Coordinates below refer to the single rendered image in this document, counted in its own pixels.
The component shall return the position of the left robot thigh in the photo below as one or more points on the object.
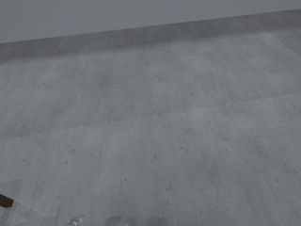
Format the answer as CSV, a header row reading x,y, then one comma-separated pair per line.
x,y
116,221

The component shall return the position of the table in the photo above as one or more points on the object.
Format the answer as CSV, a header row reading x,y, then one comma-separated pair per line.
x,y
5,201

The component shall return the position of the robot left hand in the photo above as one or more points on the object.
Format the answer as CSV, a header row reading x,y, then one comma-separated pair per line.
x,y
76,221

